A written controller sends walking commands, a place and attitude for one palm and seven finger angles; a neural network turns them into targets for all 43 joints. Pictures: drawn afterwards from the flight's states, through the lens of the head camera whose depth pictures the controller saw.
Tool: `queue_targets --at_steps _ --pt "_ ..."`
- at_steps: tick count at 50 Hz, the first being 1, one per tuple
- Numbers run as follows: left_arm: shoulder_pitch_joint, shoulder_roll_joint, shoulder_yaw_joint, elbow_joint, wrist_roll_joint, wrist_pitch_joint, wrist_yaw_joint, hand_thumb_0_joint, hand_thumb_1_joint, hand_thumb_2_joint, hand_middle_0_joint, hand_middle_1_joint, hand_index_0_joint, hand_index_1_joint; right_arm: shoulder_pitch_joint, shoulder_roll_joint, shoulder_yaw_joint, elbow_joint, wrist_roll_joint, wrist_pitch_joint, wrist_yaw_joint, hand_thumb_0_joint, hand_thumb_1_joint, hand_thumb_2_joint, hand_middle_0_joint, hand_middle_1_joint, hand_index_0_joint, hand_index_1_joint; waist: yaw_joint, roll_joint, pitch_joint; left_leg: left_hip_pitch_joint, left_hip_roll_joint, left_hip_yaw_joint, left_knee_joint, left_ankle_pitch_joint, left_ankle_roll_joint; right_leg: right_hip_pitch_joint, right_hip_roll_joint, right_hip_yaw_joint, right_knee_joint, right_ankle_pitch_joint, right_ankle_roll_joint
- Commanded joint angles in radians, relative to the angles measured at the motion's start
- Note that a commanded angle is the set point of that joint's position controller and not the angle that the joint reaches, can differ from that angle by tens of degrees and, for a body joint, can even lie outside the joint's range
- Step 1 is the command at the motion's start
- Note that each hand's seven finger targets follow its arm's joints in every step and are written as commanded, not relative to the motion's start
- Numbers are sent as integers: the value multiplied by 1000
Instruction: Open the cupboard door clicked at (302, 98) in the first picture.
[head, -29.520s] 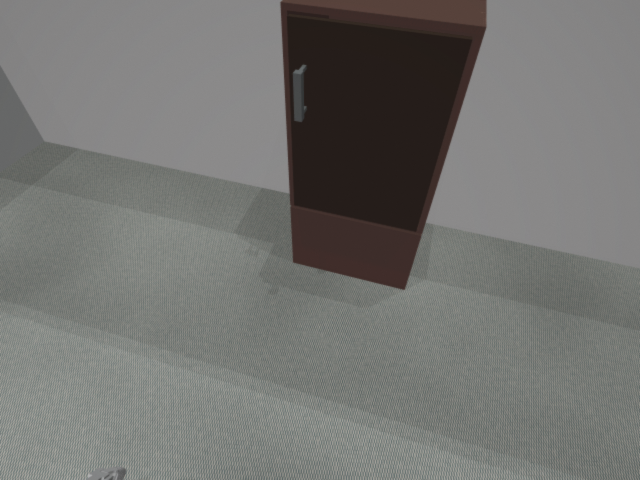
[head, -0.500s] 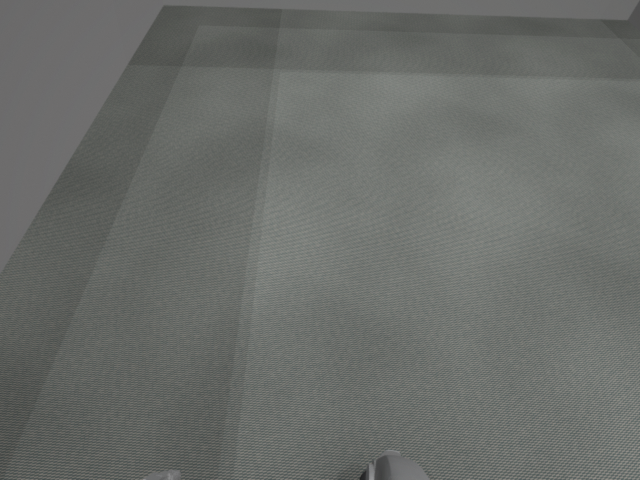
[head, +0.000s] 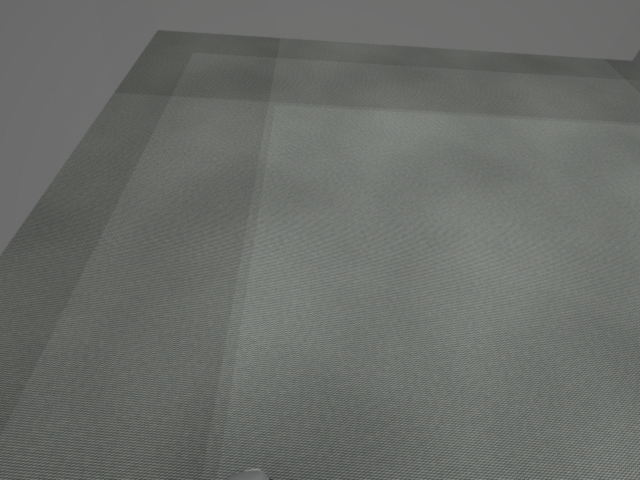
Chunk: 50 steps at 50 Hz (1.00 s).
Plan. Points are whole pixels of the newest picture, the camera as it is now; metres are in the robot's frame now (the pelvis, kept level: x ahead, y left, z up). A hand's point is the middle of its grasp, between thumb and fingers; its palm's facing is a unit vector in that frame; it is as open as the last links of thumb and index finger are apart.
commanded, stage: turn to face it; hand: left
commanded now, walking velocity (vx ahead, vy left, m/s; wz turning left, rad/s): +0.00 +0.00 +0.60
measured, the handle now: out of the picture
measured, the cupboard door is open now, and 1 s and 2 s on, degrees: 42 42 42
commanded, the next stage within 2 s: none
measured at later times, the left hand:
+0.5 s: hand out of the picture +0.12 +0.17 -0.14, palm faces +0.32 -0.91 -0.25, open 7.3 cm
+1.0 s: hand out of the picture +0.12 +0.20 -0.15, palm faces +0.59 -0.75 -0.30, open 7.3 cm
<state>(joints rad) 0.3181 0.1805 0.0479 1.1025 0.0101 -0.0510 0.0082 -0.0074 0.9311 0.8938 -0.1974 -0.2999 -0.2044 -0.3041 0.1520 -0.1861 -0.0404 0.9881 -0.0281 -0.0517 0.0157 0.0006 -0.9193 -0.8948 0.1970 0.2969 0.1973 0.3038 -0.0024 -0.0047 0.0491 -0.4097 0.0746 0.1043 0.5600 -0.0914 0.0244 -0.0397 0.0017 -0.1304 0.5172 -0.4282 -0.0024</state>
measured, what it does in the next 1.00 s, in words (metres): walks ahead, turning left: right foot, then left foot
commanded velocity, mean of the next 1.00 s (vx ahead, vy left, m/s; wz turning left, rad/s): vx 0.00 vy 0.00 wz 0.60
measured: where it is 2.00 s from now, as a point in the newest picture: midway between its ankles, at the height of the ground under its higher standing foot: outside the picture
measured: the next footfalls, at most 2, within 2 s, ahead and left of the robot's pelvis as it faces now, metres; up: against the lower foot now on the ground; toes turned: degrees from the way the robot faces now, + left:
right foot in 0.36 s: +0.15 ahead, -0.15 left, +0.00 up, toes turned +10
left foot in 0.68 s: +0.11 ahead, +0.11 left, +0.00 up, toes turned +32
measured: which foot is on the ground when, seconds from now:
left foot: down 0.00-0.36, up 0.38-0.66, down 0.68-1.00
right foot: down 0.00-0.00, up 0.02-0.34, down 0.36-0.68, up 0.70-0.98, down 1.00-1.00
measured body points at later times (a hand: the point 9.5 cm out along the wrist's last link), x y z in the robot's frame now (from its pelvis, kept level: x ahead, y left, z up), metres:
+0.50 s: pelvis +0.09 -0.04 +0.01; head +0.13 -0.03 +0.46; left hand +0.11 +0.22 -0.12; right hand +0.22 -0.27 -0.14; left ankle +0.06 +0.08 -0.65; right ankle +0.11 -0.16 -0.72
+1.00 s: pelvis +0.16 -0.04 +0.00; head +0.21 -0.02 +0.45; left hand +0.09 +0.24 -0.13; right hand +0.39 -0.20 -0.15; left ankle +0.08 +0.08 -0.72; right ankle +0.24 -0.14 -0.73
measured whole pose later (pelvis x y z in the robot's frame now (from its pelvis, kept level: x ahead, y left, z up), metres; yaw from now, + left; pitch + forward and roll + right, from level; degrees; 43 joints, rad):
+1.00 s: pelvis +0.16 -0.04 +0.00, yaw +37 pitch +2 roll +1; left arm 0.16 0.25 0.06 0.85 0.01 0.02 0.01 0.00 0.91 0.89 -0.20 -0.30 -0.20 -0.30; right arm 0.16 -0.23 -0.06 0.89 -0.02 0.06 0.01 0.00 -0.91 -0.89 0.20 0.30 0.20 0.30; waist -0.01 0.01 0.08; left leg -0.34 -0.01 -0.08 0.63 -0.32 -0.03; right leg -0.34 -0.06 -0.03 0.62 -0.31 0.06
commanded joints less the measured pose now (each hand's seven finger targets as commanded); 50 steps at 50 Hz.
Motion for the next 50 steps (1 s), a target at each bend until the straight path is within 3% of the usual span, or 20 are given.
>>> queue_targets --at_steps 1,6,15,16,18,19,21,23,27,31,32,34,35,36,40,45,47,48,49,50 --pt "-8 81 4 -116 -4 -4 11 0 900 900 -200 -300 -200 -300 333 -251 -43 44 -1 17 -39 0 -900 -900 200 300 200 300 -93 212 -179 446 369 -546 -177 489 242 -457 -11 89 683 -209 11" --pt "-51 58 18 -127 4 42 -2 0 900 900 -200 -300 -200 -300 85 -174 -27 -44 1 19 -45 0 -900 -900 200 300 200 300 8 120 -100 114 199 -317 -245 213 142 -380 -74 120 551 -21 51" --pt "-29 85 43 -195 5 58 7 0 900 900 -200 -300 -200 -300 4 -209 -70 -108 1 75 -27 0 -900 -900 200 300 200 300 34 131 -90 -74 103 -404 -222 -257 97 -125 -6 73 81 108 52" --pt "5 118 52 -196 8 52 13 0 900 900 -200 -300 -200 -300 -12 -183 -70 -122 7 79 -23 0 -900 -900 200 300 200 300 56 63 -86 -155 45 -369 -144 -295 57 -21 -50 121 -67 111 39" --pt "10 266 74 -227 23 49 24 0 900 900 -200 -300 -200 -300 -42 -106 -64 -168 13 78 -9 0 -900 -900 200 300 200 300 88 -342 -60 -299 -132 -93 362 -493 -57 -51 -498 545 -355 -39 -141" --pt "-50 255 71 -254 18 48 29 0 900 900 -200 -300 -200 -300 -26 -141 -71 -169 9 84 -4 0 -900 -900 200 300 200 300 53 -225 -60 -243 -81 -124 530 -469 -52 -152 -516 499 -334 -21 -180" --pt "-157 183 48 -271 16 45 30 0 900 900 -200 -300 -200 -300 -9 -119 -66 -132 7 99 5 0 -900 -900 200 300 200 300 -5 -229 -17 -231 -28 -113 651 -362 -68 -185 -380 277 -251 211 -136" --pt "-138 163 39 -262 17 35 26 0 900 900 -200 -300 -200 -300 -10 -90 -53 -130 12 98 10 0 -900 -900 200 300 200 300 -4 -204 -31 -191 -30 -66 544 -351 -87 -126 -334 132 -182 509 -108" --pt "-35 220 50 -228 21 30 23 0 900 900 -200 -300 -200 -300 -82 -63 -31 -153 17 88 17 0 -900 -900 200 300 200 300 49 -188 -70 -111 -65 21 246 -352 -88 28 -338 61 -63 859 -90" --pt "-51 258 61 -231 10 32 15 0 900 900 -200 -300 -200 -300 -22 -117 -36 -156 15 79 12 0 -900 -900 200 300 200 300 6 -201 -128 90 -99 61 -14 -189 -60 7 -327 -16 95 929 -35" --pt "-73 255 59 -245 3 34 13 0 900 900 -200 -300 -200 -300 57 -162 -48 -138 9 74 10 0 -900 -900 200 300 200 300 -45 -135 -174 263 -64 31 -104 -11 -39 -99 -320 -42 226 823 2" --pt "-150 146 25 -328 -1 48 8 0 900 900 -200 -300 -200 -300 199 -349 -93 -119 7 72 1 0 -900 -900 200 300 200 300 -115 304 -231 504 374 -501 -133 686 213 -546 -118 3 635 -246 97" --pt "-188 163 30 -346 7 64 14 0 900 900 -200 -300 -200 -300 213 -356 -93 -110 9 72 -12 0 -900 -900 200 300 200 300 -112 133 -210 461 393 -494 -125 622 241 -592 -125 102 702 -221 89" --pt "-208 136 32 -323 6 67 20 0 900 900 -200 -300 -200 -300 174 -333 -90 -112 5 67 -26 0 -900 -900 200 300 200 300 -97 238 -197 410 326 -468 -139 533 213 -608 -131 127 713 -174 95" --pt "-143 150 39 -274 5 82 -1 0 900 900 -200 -300 -200 -300 5 -257 -65 -155 4 62 -31 0 -900 -900 200 300 200 300 -8 190 -114 253 166 -280 -168 320 123 -496 -100 124 592 -8 95" --pt "-146 138 34 -292 1 76 0 0 900 900 -200 -300 -200 -300 -14 -273 -77 -163 -1 75 -23 0 -900 -900 200 300 200 300 -9 159 -93 165 145 -339 -158 193 122 -334 -36 80 286 -11 83" --pt "-70 147 38 -281 0 65 1 0 900 900 -200 -300 -200 -300 -60 -269 -81 -176 5 82 -21 0 -900 -900 200 300 200 300 29 165 -104 90 113 -344 -93 145 93 -185 -11 60 96 108 78" --pt "-24 175 47 -274 3 54 5 0 900 900 -200 -300 -200 -300 -74 -242 -79 -187 13 84 -19 0 -900 -900 200 300 200 300 56 89 -106 15 56 -319 -18 32 48 -75 -43 83 -64 204 71" --pt "22 273 66 -274 21 40 16 0 900 900 -200 -300 -200 -300 -68 -174 -70 -207 24 85 -10 0 -900 -900 200 300 200 300 74 -188 -119 -161 -80 -186 198 -270 -32 44 -288 356 -225 253 0" --pt "6 334 67 -283 22 43 19 0 900 900 -200 -300 -200 -300 -74 -156 -68 -226 21 86 -4 0 -900 -900 200 300 200 300 78 -343 -105 -202 -133 -120 475 -570 -63 -35 -512 524 -266 332 -126"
